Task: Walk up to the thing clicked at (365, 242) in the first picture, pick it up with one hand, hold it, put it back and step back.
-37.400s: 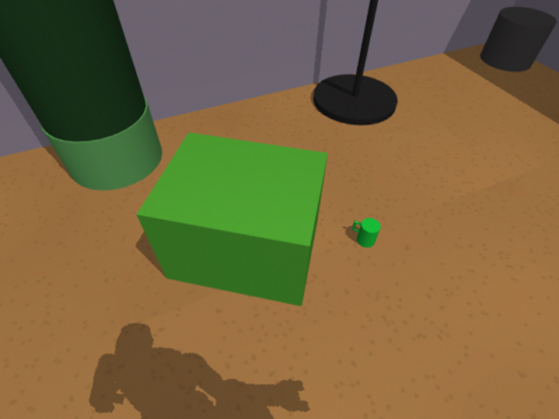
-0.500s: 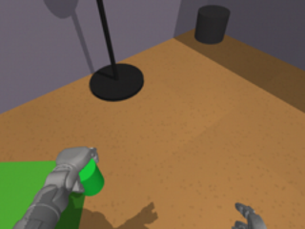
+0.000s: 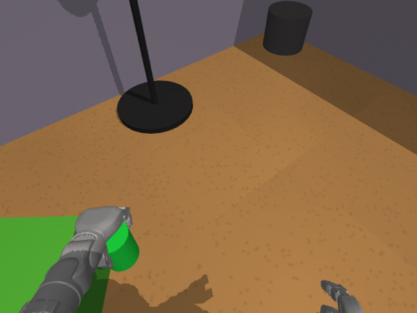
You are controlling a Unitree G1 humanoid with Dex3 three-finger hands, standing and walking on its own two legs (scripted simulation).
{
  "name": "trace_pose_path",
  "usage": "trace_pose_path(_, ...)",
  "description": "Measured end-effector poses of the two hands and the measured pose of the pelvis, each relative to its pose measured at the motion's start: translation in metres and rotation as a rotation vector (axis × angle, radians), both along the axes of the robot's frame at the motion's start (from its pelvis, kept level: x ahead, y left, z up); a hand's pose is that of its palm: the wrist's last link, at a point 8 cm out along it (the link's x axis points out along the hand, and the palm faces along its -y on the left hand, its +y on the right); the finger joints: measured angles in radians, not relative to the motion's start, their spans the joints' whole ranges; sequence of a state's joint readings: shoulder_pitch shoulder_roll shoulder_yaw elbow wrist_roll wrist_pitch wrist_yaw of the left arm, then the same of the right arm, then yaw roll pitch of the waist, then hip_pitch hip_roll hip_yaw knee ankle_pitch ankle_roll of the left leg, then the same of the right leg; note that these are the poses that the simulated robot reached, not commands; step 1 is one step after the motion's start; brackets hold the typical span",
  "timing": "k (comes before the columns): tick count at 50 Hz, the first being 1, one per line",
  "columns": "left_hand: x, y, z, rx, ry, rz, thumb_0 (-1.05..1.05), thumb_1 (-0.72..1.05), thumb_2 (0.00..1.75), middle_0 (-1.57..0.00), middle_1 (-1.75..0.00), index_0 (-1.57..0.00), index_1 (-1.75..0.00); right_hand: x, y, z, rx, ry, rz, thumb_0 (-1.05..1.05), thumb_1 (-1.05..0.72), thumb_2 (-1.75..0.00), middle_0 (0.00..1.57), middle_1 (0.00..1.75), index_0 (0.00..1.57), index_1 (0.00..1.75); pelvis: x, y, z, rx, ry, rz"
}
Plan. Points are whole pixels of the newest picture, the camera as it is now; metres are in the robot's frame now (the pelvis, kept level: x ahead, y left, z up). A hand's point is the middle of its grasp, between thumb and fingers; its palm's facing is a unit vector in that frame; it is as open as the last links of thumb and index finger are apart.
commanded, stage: crouch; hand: left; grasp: from above
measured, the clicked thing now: (111, 242) +0.30 +0.23 -0.12
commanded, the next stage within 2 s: lower in 1.66 s
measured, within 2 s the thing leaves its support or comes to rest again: neither
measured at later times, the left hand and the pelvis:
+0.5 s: hand (132, 253) +0.34 +0.23 -0.30, palm faces -0.43 +0.02 -0.90, open 10.5 cm; pelvis -0.05 +0.01 -0.17, yaw -1 degrees
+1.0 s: hand (145, 260) +0.37 +0.24 -0.48, palm faces -0.45 -0.02 -0.90, open 10.5 cm; pelvis -0.06 +0.00 -0.31, yaw -2 degrees
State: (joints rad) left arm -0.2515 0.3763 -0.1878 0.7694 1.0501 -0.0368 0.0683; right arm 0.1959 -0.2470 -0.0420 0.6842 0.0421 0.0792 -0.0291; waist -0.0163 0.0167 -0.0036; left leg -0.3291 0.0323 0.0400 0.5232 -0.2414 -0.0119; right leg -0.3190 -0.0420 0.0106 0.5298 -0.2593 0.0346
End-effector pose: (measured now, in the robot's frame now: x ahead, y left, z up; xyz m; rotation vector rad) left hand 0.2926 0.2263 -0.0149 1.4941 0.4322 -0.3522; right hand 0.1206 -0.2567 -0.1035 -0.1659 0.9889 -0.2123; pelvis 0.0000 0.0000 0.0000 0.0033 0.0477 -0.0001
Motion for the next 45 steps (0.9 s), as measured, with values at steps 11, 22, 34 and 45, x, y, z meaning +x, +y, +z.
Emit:
trace_pose_path(11, 0.008, 0.000, -0.087, 0.045, 0.002, -0.035, 0.02, -0.12, 0.68, -0.71, -0.69, -0.61, -0.71, -0.048, -0.020, -0.045, -0.068, 0.152, -0.006, 0.00, -0.90, -0.90, 0.20, 0.30, 0.21, 0.30, -0.016, 0.000, -0.045, -0.014, 0.187, 0.011)
trace_pose_path(22, 0.043, 0.002, -0.204, 0.075, -0.053, -0.024, 0.02, -0.11, 0.66, -0.71, -0.68, -0.62, -0.70, -0.122, -0.027, -0.144, -0.135, 0.329, -0.072, 0.00, -0.90, -0.90, 0.20, 0.30, 0.20, 0.30, -0.040, 0.005, -0.143, -0.034, 0.418, 0.003)
trace_pose_path(34, 0.065, 0.004, -0.311, 0.056, -0.019, -0.007, 0.02, -0.11, 0.67, -0.71, -0.68, -0.62, -0.71, -0.149, -0.003, -0.243, -0.087, 0.398, -0.058, 0.00, -0.90, -0.90, 0.20, 0.30, 0.21, 0.30, -0.056, 0.008, -0.232, -0.051, 0.555, -0.001)
trace_pose_path(45, 0.079, 0.006, -0.388, 0.031, -0.030, -0.016, 0.01, -0.12, 0.68, -0.71, -0.68, -0.62, -0.71, -0.135, -0.007, -0.301, -0.084, 0.396, 0.033, 0.00, -0.90, -0.90, 0.20, 0.30, 0.21, 0.30, -0.059, 0.004, -0.292, -0.068, 0.613, -0.001)
